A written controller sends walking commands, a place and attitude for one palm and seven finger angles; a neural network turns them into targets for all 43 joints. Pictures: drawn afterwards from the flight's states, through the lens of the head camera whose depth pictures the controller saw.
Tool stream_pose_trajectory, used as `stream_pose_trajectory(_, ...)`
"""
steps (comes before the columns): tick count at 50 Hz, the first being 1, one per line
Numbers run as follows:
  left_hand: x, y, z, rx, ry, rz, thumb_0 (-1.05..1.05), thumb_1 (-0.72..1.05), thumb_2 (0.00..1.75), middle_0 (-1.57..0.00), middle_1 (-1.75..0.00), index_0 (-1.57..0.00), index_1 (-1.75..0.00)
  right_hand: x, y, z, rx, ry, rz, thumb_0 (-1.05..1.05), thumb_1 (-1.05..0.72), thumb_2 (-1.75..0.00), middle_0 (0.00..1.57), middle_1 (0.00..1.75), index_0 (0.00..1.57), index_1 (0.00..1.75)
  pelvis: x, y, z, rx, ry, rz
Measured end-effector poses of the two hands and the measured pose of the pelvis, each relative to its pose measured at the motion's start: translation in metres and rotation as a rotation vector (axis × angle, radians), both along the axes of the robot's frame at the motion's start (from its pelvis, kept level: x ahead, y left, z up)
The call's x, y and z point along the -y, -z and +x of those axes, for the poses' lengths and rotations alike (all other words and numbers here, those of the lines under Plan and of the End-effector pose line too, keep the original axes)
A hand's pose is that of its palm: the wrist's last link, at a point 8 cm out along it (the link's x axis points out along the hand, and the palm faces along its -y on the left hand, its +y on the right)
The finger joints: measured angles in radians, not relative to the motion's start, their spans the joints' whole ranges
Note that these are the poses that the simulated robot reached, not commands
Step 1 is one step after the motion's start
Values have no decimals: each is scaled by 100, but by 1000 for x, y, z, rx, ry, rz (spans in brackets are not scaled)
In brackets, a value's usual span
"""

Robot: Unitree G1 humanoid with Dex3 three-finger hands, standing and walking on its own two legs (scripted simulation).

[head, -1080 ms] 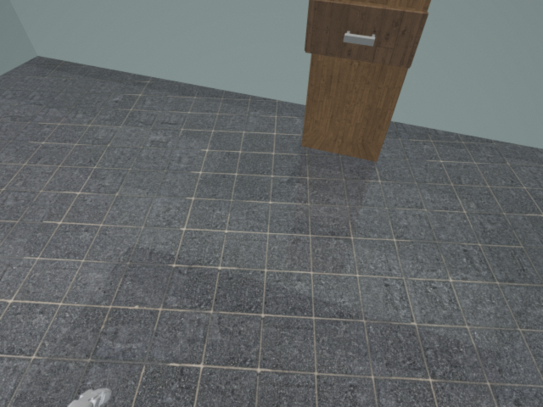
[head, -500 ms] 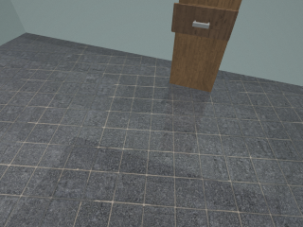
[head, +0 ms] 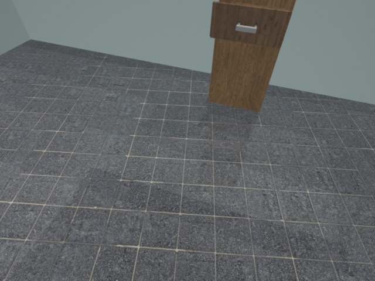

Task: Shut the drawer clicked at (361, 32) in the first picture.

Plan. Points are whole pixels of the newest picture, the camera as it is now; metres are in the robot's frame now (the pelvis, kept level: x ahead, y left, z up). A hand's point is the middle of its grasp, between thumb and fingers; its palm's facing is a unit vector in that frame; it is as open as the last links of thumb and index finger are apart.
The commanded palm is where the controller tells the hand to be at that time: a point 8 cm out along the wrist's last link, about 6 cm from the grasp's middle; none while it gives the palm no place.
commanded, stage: look at it before walking up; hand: left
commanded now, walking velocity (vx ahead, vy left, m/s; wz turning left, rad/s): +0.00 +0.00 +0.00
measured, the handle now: (246, 27) +1.33 -0.24 +0.01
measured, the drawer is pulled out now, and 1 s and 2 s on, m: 0.30 0.30 0.30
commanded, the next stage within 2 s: walk to a spot facing it in 0.56 s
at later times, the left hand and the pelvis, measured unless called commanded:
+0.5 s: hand out of the picture +0.08 +0.25 -0.16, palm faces -0.02 -0.94 -0.34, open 7.4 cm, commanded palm none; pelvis +0.01 +0.00 +0.00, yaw +0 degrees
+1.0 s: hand out of the picture +0.09 +0.18 -0.18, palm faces -0.11 -0.96 -0.24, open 7.4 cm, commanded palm none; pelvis +0.07 -0.03 -0.02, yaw -8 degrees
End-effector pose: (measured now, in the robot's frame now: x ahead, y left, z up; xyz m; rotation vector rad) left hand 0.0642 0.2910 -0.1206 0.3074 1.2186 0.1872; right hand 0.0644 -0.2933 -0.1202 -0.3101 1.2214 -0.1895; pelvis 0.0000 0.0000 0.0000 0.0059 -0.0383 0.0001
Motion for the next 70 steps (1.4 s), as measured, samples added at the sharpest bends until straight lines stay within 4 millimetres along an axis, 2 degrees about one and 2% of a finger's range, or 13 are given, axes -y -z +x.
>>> stream_pose_trajectory(37, -2, 0, 18, -9, -5, 5, 1, 90, 90, -21, -30, -21, -30, -4, -2, 30, 20, -12, -3, 1, -90, -90, 21, 30, 20, 30, -1, -1, 18, -10, 11, 0)
stream_pose_trajectory(41, 11, 10, 14, -51, 0, -29, 1, 91, 90, -20, -30, -20, -30, -13, 7, 24, 15, 20, 29, 1, -90, -90, 20, 30, 20, 30, 0, 3, 28, -15, 46, 4)
stream_pose_trajectory(45, 32, 18, 11, -118, 17, -63, 1, 91, 90, -20, -30, -20, -30, -18, 20, 9, -3, 91, 78, 1, -90, -90, 20, 30, 20, 30, 9, 8, 43, -24, 99, 17)
stream_pose_trajectory(50, 67, 25, 26, -149, 49, -83, 1, 91, 90, -20, -30, -20, -30, -9, 44, -16, -81, 178, 125, 1, -90, -90, 21, 30, 21, 30, 31, 19, 65, -27, 143, 19)
stream_pose_trajectory(53, 86, 27, 32, -125, 19, -91, 1, 91, 90, -20, -30, -20, -30, -3, 48, -17, -158, 188, 138, 1, -90, -90, 21, 30, 20, 30, 42, 20, 81, -26, 138, 6)
stream_pose_trajectory(56, 102, 21, 30, -163, -1, -105, 1, 91, 90, -21, -30, -20, -30, 2, 37, 5, -150, 196, 145, 1, -90, -90, 20, 30, 20, 30, 50, 11, 101, -31, 161, 17)
stream_pose_trajectory(62, 123, 12, 37, -303, 23, -137, 1, 91, 90, -21, -30, -20, -30, 9, 22, 87, 0, 230, 152, 1, -91, -90, 20, 30, 20, 30, 55, 1, 144, -52, 210, 22)
stream_pose_trajectory(66, 125, 14, 62, -345, 22, -143, 1, 90, 90, -21, -30, -21, -30, 6, 20, 149, 67, 221, 159, 1, -91, -90, 20, 30, 20, 30, 52, 4, 180, -59, 229, 8)
stream_pose_trajectory(70, 118, 26, 100, -365, 10, -145, 1, 90, 90, -21, -30, -21, -30, -5, 24, 217, 111, 189, 163, 1, -91, -90, 20, 30, 20, 30, 47, 13, 224, -63, 244, -7)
